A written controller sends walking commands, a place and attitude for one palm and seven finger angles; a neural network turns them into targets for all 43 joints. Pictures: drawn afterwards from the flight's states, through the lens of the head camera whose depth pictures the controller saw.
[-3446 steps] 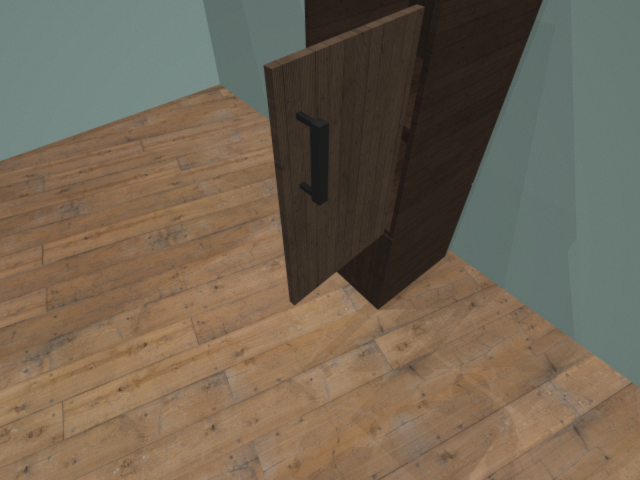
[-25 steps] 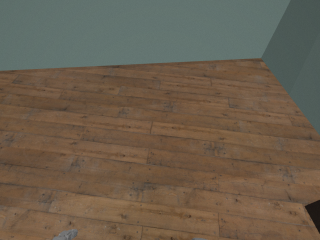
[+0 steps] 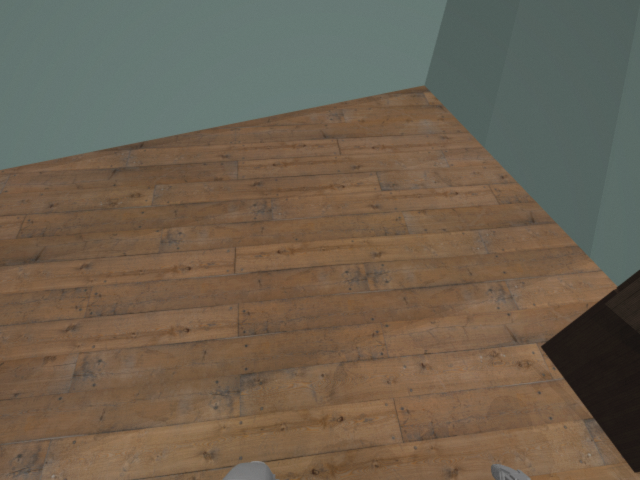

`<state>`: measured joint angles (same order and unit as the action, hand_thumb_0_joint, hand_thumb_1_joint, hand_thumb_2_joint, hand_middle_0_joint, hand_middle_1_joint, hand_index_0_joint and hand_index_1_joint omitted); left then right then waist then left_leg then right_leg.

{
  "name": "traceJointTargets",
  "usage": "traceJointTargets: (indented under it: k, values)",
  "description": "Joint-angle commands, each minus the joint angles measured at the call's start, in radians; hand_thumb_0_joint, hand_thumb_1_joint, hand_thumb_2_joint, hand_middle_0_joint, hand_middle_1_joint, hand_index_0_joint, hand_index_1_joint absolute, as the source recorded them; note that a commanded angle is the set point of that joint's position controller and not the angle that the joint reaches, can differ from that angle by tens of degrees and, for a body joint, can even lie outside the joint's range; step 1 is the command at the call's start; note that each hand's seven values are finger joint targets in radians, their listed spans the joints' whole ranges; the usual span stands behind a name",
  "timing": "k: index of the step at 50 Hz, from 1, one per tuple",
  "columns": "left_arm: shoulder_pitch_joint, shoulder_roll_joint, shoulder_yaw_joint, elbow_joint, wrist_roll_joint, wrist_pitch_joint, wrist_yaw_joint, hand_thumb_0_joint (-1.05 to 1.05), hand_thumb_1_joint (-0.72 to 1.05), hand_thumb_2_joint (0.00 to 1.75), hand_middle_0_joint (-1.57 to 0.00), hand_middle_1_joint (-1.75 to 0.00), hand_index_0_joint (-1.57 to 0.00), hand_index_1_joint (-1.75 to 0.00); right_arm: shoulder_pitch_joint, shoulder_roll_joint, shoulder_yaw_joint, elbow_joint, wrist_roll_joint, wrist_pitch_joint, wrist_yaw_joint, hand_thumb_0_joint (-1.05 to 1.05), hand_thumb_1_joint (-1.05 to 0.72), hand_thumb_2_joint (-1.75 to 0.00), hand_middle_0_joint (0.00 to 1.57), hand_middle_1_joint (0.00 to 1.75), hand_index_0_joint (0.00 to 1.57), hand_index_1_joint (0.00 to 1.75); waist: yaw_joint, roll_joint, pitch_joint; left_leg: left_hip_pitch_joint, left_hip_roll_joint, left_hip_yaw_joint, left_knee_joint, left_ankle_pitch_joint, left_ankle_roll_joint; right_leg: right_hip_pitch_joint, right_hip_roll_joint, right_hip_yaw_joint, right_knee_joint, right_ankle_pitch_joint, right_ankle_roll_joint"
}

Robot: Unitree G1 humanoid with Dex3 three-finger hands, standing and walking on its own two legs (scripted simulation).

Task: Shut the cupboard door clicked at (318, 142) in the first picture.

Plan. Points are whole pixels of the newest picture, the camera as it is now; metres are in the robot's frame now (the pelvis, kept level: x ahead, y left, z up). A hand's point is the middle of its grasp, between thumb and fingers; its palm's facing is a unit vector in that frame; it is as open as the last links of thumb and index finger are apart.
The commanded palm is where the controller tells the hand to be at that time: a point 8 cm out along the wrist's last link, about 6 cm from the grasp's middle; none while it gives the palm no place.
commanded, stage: turn to face it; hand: left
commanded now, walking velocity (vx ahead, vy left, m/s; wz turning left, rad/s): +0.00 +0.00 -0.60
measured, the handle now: out of the picture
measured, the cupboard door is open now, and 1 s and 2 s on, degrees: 11 11 11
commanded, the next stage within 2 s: take the last steps up to it in 1.36 s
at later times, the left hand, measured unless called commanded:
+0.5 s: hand (221, 447) +0.18 +0.16 -0.16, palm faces -0.30 -0.91 -0.29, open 7.4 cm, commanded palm none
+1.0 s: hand (243, 439) +0.19 +0.13 -0.19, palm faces -0.51 -0.84 -0.20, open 7.4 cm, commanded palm none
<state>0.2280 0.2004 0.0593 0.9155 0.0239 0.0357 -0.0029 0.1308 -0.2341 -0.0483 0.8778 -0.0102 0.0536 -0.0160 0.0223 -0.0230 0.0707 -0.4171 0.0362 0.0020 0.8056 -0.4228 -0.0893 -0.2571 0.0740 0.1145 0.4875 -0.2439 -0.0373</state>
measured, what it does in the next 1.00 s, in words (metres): steps on the spot, turning right: left foot, then right foot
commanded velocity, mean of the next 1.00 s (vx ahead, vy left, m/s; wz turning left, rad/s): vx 0.00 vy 0.00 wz -0.59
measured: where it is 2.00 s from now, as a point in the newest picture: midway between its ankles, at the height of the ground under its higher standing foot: outside the picture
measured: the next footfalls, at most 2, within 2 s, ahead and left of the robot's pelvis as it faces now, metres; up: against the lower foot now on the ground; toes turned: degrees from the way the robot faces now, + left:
left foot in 0.06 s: +0.06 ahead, +0.13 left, +0.00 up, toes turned -2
right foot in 0.48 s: -0.01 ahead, -0.13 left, +0.00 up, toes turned -23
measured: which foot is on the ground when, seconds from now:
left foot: up 0.00-0.04, down 0.06-0.48, up 0.50-0.94, down 0.96-1.00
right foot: down 0.00-0.06, up 0.08-0.46, down 0.48-0.96, up 0.98-1.00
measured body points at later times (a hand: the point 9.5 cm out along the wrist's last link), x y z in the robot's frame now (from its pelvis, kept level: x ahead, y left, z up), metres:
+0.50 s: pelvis +0.00 -0.02 -0.02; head +0.02 -0.05 +0.43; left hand +0.19 +0.20 -0.14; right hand -0.05 -0.28 -0.17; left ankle +0.02 +0.13 -0.73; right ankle -0.05 -0.12 -0.74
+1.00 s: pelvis +0.03 -0.01 -0.01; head +0.08 +0.00 +0.44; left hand +0.22 +0.18 -0.17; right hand -0.01 -0.28 -0.13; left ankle +0.10 +0.08 -0.74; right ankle -0.05 -0.11 -0.72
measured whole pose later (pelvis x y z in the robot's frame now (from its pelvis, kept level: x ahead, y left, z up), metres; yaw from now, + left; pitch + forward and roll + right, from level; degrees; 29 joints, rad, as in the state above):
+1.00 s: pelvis +0.03 -0.01 -0.01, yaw -35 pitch +1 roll -1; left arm 0.21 0.25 0.08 0.93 0.01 0.06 0.00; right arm 0.14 -0.21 -0.02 0.85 -0.02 0.02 -0.02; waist 0.02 -0.06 0.07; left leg -0.32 0.03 0.05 0.59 -0.29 0.00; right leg -0.36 0.08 0.12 0.75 -0.45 0.01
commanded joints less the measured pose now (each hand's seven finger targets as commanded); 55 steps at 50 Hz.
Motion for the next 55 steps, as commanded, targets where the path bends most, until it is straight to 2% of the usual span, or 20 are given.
traceJointTargets:
  k: [1, 2, 3, 4, 7, 11, 19, 22, 23, 24, 26, 27, 31, 41, 45, 46, 47, 48, 49, 55]
  values:
    - [-0.064, 0.211, 0.059, -0.085, -0.007, -0.008, 0.012, 0.00, 0.90, 0.90, -0.20, -0.30, -0.20, -0.30, 0.101, -0.097, -0.025, -0.055, 0.010, -0.042, -0.020, 0.00, -0.90, -0.90, 0.20, 0.30, 0.20, 0.30, -0.062, -0.097, -0.129, 0.237, -0.007, -0.002, -0.339, 0.188, 0.023, -0.044, -0.214, 0.273, -0.009, 0.336, -0.078]
    - [-0.055, 0.164, 0.048, -0.099, -0.016, -0.003, 0.009, 0.00, 0.90, 0.90, -0.20, -0.30, -0.20, -0.30, 0.127, -0.151, -0.031, -0.047, 0.003, -0.051, -0.024, 0.00, -0.90, -0.90, 0.20, 0.30, 0.20, 0.30, -0.067, 0.050, -0.142, 0.364, 0.110, -0.106, -0.457, 0.201, 0.057, -0.172, -0.110, 0.200, 0.078, 0.145, -0.026]
    - [-0.014, 0.111, 0.038, -0.109, -0.024, -0.001, -0.002, 0.00, 0.90, 0.90, -0.20, -0.30, -0.20, -0.30, 0.137, -0.243, -0.047, -0.059, -0.012, -0.056, -0.026, 0.00, -0.90, -0.90, 0.20, 0.30, 0.20, 0.30, -0.059, 0.339, -0.163, 0.449, 0.359, -0.344, -0.517, 0.335, 0.152, -0.318, 0.020, 0.033, 0.298, -0.276, 0.036]
    - [-0.042, 0.146, 0.038, -0.114, -0.012, 0.001, -0.003, 0.00, 0.90, 0.90, -0.20, -0.30, -0.20, -0.30, 0.148, -0.254, -0.045, -0.073, -0.014, -0.046, -0.026, 0.00, -0.90, -0.90, 0.20, 0.30, 0.20, 0.30, -0.073, 0.285, -0.127, 0.339, 0.447, -0.360, -0.512, 0.398, 0.229, -0.285, -0.027, -0.039, 0.494, -0.387, 0.055]
    - [-0.022, 0.159, 0.062, -0.082, 0.004, 0.015, -0.022, 0.00, 0.90, 0.90, -0.20, -0.30, -0.20, -0.30, 0.050, -0.188, -0.022, -0.102, -0.025, -0.054, -0.032, 0.00, -0.90, -0.90, 0.20, 0.30, 0.20, 0.30, -0.016, 0.221, -0.071, 0.223, 0.338, -0.197, -0.505, 0.469, 0.221, -0.284, -0.071, -0.053, 0.705, -0.268, 0.083]
    - [-0.034, 0.127, 0.053, -0.087, -0.004, 0.027, -0.037, 0.00, 0.90, 0.90, -0.20, -0.30, -0.20, -0.30, 0.072, -0.167, -0.022, -0.093, -0.020, -0.055, -0.032, 0.00, -0.90, -0.90, 0.20, 0.30, 0.20, 0.30, -0.022, 0.198, -0.099, 0.307, 0.282, -0.036, -0.466, 0.512, 0.208, -0.303, -0.093, -0.107, 0.686, -0.189, 0.103]
    - [-0.109, 0.097, 0.032, -0.112, -0.005, 0.016, -0.041, 0.00, 0.90, 0.90, -0.20, -0.30, -0.20, -0.30, 0.141, -0.203, -0.051, -0.037, -0.022, -0.046, -0.012, 0.00, -0.90, -0.90, 0.20, 0.30, 0.20, 0.30, -0.063, 0.268, -0.096, 0.307, 0.323, 0.060, -0.386, 0.560, 0.208, -0.140, -0.085, -0.215, 0.293, -0.207, 0.083]
    - [-0.001, 0.132, 0.041, -0.081, -0.005, 0.003, -0.036, 0.00, 0.90, 0.90, -0.20, -0.30, -0.20, -0.30, 0.092, -0.209, -0.056, -0.044, -0.014, -0.042, -0.006, 0.00, -0.90, -0.90, 0.20, 0.30, 0.20, 0.30, 0.010, 0.194, -0.121, 0.179, 0.290, 0.129, -0.225, 0.424, 0.125, 0.096, -0.083, -0.210, -0.002, 0.024, 0.049]
    - [0.073, 0.220, 0.055, -0.058, 0.004, -0.011, -0.027, 0.00, 0.90, 0.90, -0.20, -0.30, -0.20, -0.30, 0.089, -0.159, -0.049, -0.058, -0.003, -0.039, 0.000, 0.00, -0.90, -0.90, 0.20, 0.30, 0.20, 0.30, 0.046, -0.030, -0.155, 0.054, 0.208, 0.193, -0.038, 0.226, 0.061, 0.233, -0.222, -0.030, -0.137, 0.153, 0.005]
    - [0.109, 0.330, 0.075, -0.043, 0.006, -0.024, -0.009, 0.00, 0.90, 0.90, -0.20, -0.30, -0.20, -0.30, 0.038, -0.074, -0.024, -0.112, -0.006, -0.035, 0.007, 0.00, -0.90, -0.90, 0.20, 0.30, 0.20, 0.30, 0.068, -0.335, -0.108, -0.213, 0.050, 0.189, 0.217, -0.225, 0.008, 0.269, -0.447, 0.318, -0.173, 0.482, -0.097]
    - [0.069, 0.291, 0.066, -0.054, -0.009, -0.018, 0.010, 0.00, 0.90, 0.90, -0.20, -0.30, -0.20, -0.30, 0.011, -0.112, -0.028, -0.101, -0.003, -0.014, -0.004, 0.00, -0.90, -0.90, 0.20, 0.30, 0.20, 0.30, 0.044, -0.201, -0.075, -0.251, 0.085, -0.009, 0.384, -0.128, 0.026, 0.164, -0.426, 0.254, -0.190, 0.360, -0.160]
    - [0.005, 0.266, 0.063, -0.067, -0.007, -0.020, 0.015, 0.00, 0.90, 0.90, -0.20, -0.30, -0.20, -0.30, 0.015, -0.113, -0.031, -0.089, -0.005, -0.015, -0.006, 0.00, -0.90, -0.90, 0.20, 0.30, 0.20, 0.30, 0.019, -0.268, -0.059, -0.272, 0.088, -0.010, 0.397, -0.087, 0.018, 0.148, -0.388, 0.267, -0.193, 0.312, -0.147]
    - [-0.053, 0.206, 0.039, -0.089, -0.011, -0.029, 0.014, 0.00, 0.90, 0.90, -0.20, -0.30, -0.20, -0.30, 0.061, -0.111, -0.029, -0.044, -0.010, -0.017, 0.005, 0.00, -0.90, -0.90, 0.20, 0.30, 0.20, 0.30, -0.024, -0.131, -0.109, -0.164, 0.071, 0.012, 0.315, 0.057, -0.007, 0.131, -0.284, 0.101, -0.132, 0.446, -0.118]
    - [0.001, 0.234, 0.056, -0.068, 0.000, -0.023, 0.013, 0.00, 0.90, 0.90, -0.20, -0.30, -0.20, -0.30, -0.010, -0.098, -0.024, -0.085, 0.001, -0.027, -0.006, 0.00, -0.90, -0.90, 0.20, 0.30, 0.20, 0.30, 0.004, -0.109, -0.107, -0.093, 0.010, 0.004, 0.029, -0.009, -0.002, 0.149, -0.293, 0.273, -0.107, 0.439, -0.171]
    - [-0.073, 0.227, 0.056, -0.081, -0.006, -0.011, 0.013, 0.00, 0.90, 0.90, -0.20, -0.30, -0.20, -0.30, 0.103, -0.099, -0.023, -0.057, 0.009, -0.040, -0.015, 0.00, -0.90, -0.90, 0.20, 0.30, 0.20, 0.30, -0.061, -0.107, -0.129, 0.170, -0.014, 0.006, -0.298, 0.162, 0.015, 0.013, -0.233, 0.276, -0.019, 0.382, -0.094]
    - [-0.075, 0.189, 0.050, -0.092, -0.014, -0.008, 0.011, 0.00, 0.90, 0.90, -0.20, -0.30, -0.20, -0.30, 0.140, -0.132, -0.026, -0.045, 0.006, -0.051, -0.020, 0.00, -0.90, -0.90, 0.20, 0.30, 0.20, 0.30, -0.071, -0.025, -0.158, 0.308, 0.053, -0.034, -0.422, 0.240, 0.031, -0.073, -0.155, 0.214, 0.056, 0.276, -0.041]
    - [-0.025, 0.127, 0.039, -0.101, -0.025, -0.003, 0.004, 0.00, 0.90, 0.90, -0.20, -0.30, -0.20, -0.30, 0.147, -0.225, -0.040, -0.050, -0.009, -0.060, -0.022, 0.00, -0.90, -0.90, 0.20, 0.30, 0.20, 0.30, -0.058, 0.229, -0.189, 0.442, 0.284, -0.261, -0.492, 0.362, 0.109, -0.244, -0.007, 0.086, 0.228, -0.075, 0.021]
    - [-0.031, 0.129, 0.035, -0.106, -0.017, -0.003, 0.001, 0.00, 0.90, 0.90, -0.20, -0.30, -0.20, -0.30, 0.162, -0.262, -0.045, -0.061, -0.014, -0.052, -0.026, 0.00, -0.90, -0.90, 0.20, 0.30, 0.20, 0.30, -0.063, 0.314, -0.167, 0.402, 0.440, -0.359, -0.498, 0.513, 0.209, -0.290, -0.003, -0.045, 0.453, -0.394, 0.057]
    - [-0.044, 0.155, 0.037, -0.112, -0.007, -0.002, -0.002, 0.00, 0.90, 0.90, -0.20, -0.30, -0.20, -0.30, 0.151, -0.241, -0.034, -0.077, -0.019, -0.047, -0.026, 0.00, -0.90, -0.90, 0.20, 0.30, 0.20, 0.30, -0.062, 0.215, -0.133, 0.318, 0.442, -0.321, -0.473, 0.561, 0.253, -0.258, -0.051, -0.034, 0.574, -0.377, 0.059]
    - [-0.045, 0.124, 0.046, -0.075, -0.004, 0.024, -0.031, 0.00, 0.90, 0.90, -0.20, -0.30, -0.20, -0.30, 0.089, -0.164, -0.018, -0.076, -0.022, -0.057, -0.034, 0.00, -0.90, -0.90, 0.20, 0.30, 0.20, 0.30, -0.027, 0.182, -0.089, 0.311, 0.277, -0.040, -0.455, 0.615, 0.214, -0.291, -0.089, -0.099, 0.674, -0.198, 0.098]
